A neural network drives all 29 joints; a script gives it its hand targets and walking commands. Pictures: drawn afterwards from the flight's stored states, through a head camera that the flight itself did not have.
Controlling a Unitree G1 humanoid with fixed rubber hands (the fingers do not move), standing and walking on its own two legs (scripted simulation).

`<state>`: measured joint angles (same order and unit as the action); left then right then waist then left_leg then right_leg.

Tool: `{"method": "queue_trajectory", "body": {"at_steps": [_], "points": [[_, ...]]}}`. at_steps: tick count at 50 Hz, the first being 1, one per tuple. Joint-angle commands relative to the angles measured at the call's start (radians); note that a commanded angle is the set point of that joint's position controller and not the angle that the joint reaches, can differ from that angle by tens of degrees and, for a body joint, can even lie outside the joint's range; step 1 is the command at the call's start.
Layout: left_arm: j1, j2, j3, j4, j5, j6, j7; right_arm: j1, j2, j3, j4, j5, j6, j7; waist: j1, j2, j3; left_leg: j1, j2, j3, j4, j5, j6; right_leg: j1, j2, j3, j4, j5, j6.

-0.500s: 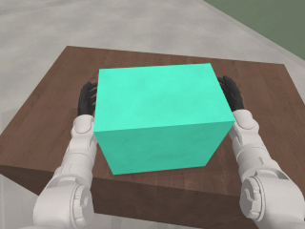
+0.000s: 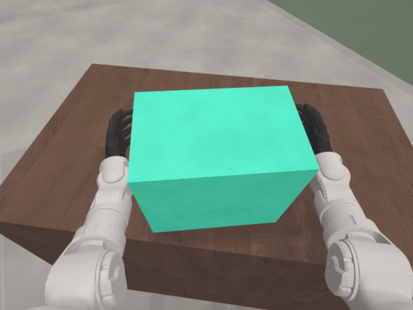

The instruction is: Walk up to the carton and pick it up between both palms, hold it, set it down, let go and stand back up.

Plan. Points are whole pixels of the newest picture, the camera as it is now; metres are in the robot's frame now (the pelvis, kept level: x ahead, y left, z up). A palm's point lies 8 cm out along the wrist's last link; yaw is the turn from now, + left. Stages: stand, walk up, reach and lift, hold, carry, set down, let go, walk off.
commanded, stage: reach and lift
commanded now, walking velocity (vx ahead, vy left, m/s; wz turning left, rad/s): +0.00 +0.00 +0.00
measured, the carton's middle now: (214, 165) +0.43 +0.04 +0.03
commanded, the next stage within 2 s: none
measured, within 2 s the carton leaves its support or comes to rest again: neither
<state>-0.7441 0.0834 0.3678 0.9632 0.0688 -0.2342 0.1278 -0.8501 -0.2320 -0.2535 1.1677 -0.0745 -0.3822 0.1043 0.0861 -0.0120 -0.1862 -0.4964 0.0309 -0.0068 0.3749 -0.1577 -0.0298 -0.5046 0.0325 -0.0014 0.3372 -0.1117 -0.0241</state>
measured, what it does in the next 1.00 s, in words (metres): stands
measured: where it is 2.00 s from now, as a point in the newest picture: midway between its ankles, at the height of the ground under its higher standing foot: outside the picture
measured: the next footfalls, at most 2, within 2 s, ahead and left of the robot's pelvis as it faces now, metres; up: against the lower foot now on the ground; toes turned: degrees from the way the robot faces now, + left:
none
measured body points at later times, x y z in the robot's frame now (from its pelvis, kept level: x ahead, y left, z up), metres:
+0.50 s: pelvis -0.01 +0.00 +0.00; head -0.02 +0.00 +0.45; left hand +0.38 +0.23 +0.12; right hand +0.43 -0.16 +0.14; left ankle +0.00 +0.13 -0.74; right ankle +0.01 -0.10 -0.74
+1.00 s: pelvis -0.02 +0.00 +0.00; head -0.06 +0.01 +0.45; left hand +0.37 +0.24 +0.16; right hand +0.41 -0.15 +0.17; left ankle +0.00 +0.13 -0.74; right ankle +0.01 -0.10 -0.74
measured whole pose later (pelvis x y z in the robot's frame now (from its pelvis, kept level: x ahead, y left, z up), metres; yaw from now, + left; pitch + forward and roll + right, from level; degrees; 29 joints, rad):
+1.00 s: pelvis -0.02 +0.00 +0.00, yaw +0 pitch +4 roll -1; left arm -0.82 0.17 0.22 0.95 0.00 0.17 0.14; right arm -0.83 -0.24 -0.13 1.08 0.01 -0.01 0.06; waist 0.09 -0.01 -0.19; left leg -0.28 0.03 -0.01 0.37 -0.15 -0.02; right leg -0.28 0.03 0.00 0.31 -0.09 -0.02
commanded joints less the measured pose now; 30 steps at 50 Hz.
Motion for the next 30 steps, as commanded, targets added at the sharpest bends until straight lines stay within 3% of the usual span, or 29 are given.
{"method": "queue_trajectory", "body": {"at_steps": [1, 11, 17, 22, 30], "points": [[-0.587, -0.541, -0.384, -0.087, -0.004, -0.038, -0.143, -0.567, 0.502, 0.289, -0.137, -0.097, -0.053, 0.068, 0.015, -0.041, -0.656, 0.198, -0.01, 0.092, 0.004, 0.424, -0.031, 0.501, -0.013, -0.064, 0.042, 0.512, 0.023], [-0.613, -0.574, -0.456, -0.183, -0.058, 0.026, -0.141, -0.597, 0.564, 0.394, -0.25, 0.008, 0.004, 0.055, 0.0, -0.047, -0.705, 0.237, -0.021, 0.069, 0.012, 0.444, -0.033, 0.538, -0.008, -0.053, 0.044, 0.566, 0.029], [-0.685, -0.573, -0.47, -0.23, -0.077, 0.075, -0.146, -0.628, 0.598, 0.428, -0.288, 0.086, 0.061, 0.044, -0.012, -0.06, -0.656, 0.235, -0.033, 0.059, -0.013, 0.368, -0.027, 0.571, -0.013, -0.036, 0.024, 0.518, 0.034], [-0.756, -0.579, -0.475, -0.238, -0.082, 0.131, -0.15, -0.659, 0.596, 0.401, -0.283, 0.108, 0.117, 0.041, -0.04, -0.045, -0.559, 0.251, -0.037, 0.05, -0.045, 0.272, -0.025, 0.545, -0.014, -0.038, -0.011, 0.372, 0.029], [-0.886, -0.587, -0.46, -0.249, -0.094, 0.218, -0.156, -0.755, 0.609, 0.315, -0.255, 0.099, 0.193, 0.056, -0.056, -0.022, -0.42, 0.228, -0.039, 0.046, -0.105, 0.08, -0.014, 0.496, -0.025, -0.037, -0.051, 0.126, 0.016]]}}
